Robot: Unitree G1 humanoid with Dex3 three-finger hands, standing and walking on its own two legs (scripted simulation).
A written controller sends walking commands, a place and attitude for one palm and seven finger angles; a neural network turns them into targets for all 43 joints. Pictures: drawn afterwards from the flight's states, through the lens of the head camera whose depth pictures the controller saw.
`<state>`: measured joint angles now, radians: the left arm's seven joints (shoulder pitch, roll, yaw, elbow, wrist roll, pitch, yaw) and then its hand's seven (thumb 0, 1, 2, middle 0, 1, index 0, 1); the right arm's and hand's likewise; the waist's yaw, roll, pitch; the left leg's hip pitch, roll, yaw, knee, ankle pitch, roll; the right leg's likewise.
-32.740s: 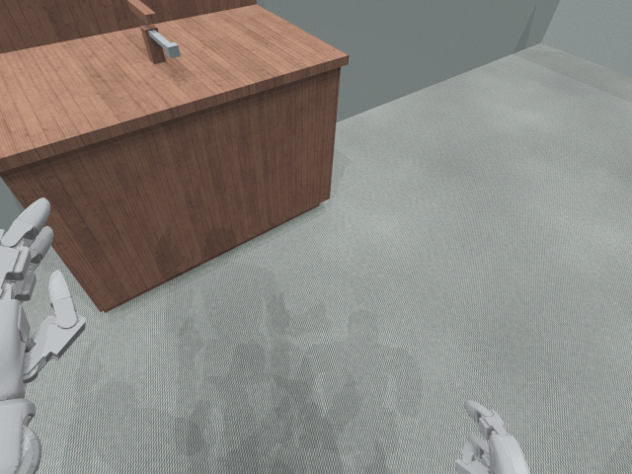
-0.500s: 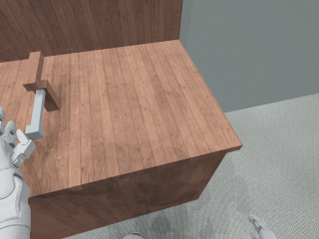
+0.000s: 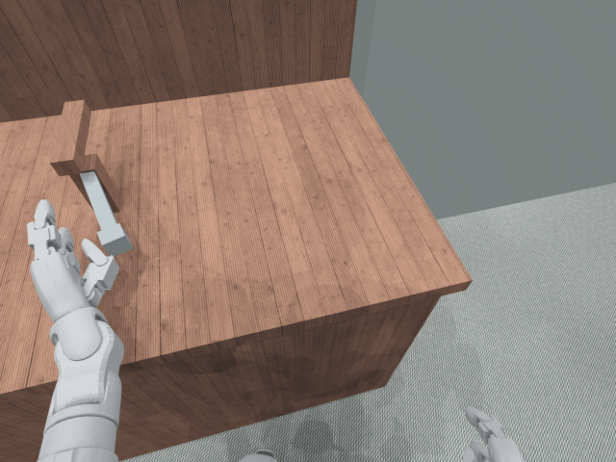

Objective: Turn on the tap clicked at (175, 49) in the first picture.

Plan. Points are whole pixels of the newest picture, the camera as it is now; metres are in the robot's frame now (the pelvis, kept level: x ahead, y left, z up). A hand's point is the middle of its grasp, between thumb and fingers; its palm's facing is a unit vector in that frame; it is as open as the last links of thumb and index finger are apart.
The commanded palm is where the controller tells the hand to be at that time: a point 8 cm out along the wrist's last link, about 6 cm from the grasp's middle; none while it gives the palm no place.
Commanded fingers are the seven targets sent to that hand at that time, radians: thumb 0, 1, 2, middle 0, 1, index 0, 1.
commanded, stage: push the lever round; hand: left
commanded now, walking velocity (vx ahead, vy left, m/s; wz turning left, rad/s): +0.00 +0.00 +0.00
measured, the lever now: (115, 240) +0.36 +0.27 +0.08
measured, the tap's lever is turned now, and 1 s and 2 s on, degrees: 18 42 73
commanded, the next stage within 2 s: none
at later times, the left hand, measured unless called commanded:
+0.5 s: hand (145, 246) +0.36 +0.24 +0.07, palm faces +0.70 -0.71 -0.06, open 7.7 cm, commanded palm +0.31 +0.26 +0.07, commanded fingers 0.00 0.90 0.90 -0.15 -0.15 -0.15 -0.15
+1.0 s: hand (167, 232) +0.39 +0.22 +0.07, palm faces +0.78 -0.63 -0.06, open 7.7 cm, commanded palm +0.34 +0.22 +0.07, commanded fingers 0.00 0.90 0.90 -0.15 -0.15 -0.15 -0.15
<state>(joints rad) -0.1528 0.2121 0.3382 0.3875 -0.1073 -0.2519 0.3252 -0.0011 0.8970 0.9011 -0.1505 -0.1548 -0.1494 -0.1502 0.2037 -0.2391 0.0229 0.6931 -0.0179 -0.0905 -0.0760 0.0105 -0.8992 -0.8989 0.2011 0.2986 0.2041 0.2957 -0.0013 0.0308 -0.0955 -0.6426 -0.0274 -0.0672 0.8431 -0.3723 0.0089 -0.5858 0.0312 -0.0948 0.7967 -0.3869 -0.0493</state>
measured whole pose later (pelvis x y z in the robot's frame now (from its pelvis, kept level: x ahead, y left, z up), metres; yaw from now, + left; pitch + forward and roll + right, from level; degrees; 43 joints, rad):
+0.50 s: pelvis +0.00 -0.01 +0.00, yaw +0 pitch +10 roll -1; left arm -0.23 0.13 0.27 0.42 -0.03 -0.21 0.57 0.02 0.93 0.91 -0.15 -0.15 -0.15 -0.15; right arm 0.20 -0.24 0.00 0.71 -0.04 -0.04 -0.05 0.01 -0.90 -0.90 0.20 0.30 0.20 0.30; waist -0.01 0.03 -0.11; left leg -0.63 -0.02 -0.06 0.83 -0.38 0.00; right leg -0.58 0.04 -0.09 0.80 -0.39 -0.06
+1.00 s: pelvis +0.00 -0.01 +0.00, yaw +0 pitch +10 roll -1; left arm -0.37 0.07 0.28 0.55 0.04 -0.18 0.74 0.02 0.93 0.91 -0.15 -0.15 -0.15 -0.15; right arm 0.18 -0.21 -0.02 0.74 -0.07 -0.02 -0.02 0.01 -0.90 -0.90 0.20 0.30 0.20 0.30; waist -0.02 0.03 -0.13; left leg -0.64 -0.02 -0.07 0.84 -0.37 -0.01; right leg -0.59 0.04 -0.10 0.80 -0.39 -0.06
